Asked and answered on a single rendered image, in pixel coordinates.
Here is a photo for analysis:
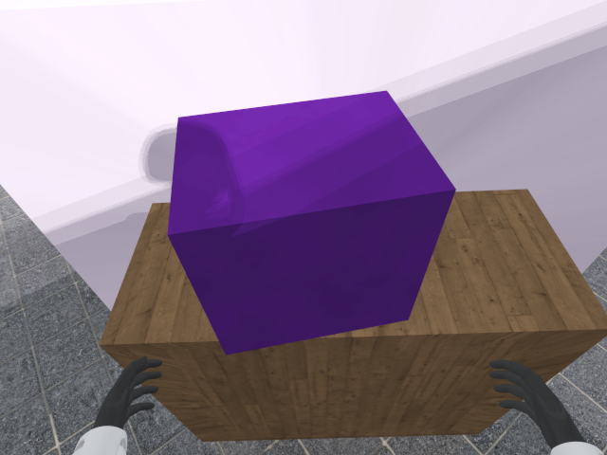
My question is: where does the pedestal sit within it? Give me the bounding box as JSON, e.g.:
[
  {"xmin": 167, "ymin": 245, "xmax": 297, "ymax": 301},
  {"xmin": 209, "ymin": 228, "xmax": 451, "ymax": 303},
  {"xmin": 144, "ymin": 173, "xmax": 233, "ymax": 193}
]
[{"xmin": 99, "ymin": 189, "xmax": 607, "ymax": 442}]

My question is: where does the left robot hand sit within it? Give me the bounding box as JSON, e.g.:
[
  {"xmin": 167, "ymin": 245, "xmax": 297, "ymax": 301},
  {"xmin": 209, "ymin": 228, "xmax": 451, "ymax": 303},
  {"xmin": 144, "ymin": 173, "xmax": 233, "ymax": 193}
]
[{"xmin": 92, "ymin": 356, "xmax": 162, "ymax": 429}]

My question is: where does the right robot hand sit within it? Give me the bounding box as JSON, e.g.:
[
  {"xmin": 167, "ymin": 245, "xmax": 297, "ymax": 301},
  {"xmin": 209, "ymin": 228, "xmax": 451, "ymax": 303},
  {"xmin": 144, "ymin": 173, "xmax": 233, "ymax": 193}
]
[{"xmin": 489, "ymin": 360, "xmax": 585, "ymax": 449}]

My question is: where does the carton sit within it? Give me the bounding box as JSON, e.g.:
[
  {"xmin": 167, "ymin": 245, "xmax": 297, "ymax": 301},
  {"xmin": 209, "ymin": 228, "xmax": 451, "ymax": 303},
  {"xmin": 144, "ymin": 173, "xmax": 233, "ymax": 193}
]
[{"xmin": 168, "ymin": 91, "xmax": 456, "ymax": 355}]

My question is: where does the left robot forearm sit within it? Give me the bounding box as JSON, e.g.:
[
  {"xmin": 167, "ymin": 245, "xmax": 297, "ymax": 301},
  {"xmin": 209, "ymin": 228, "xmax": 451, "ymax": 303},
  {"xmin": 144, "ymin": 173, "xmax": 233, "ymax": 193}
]
[{"xmin": 72, "ymin": 426, "xmax": 127, "ymax": 455}]

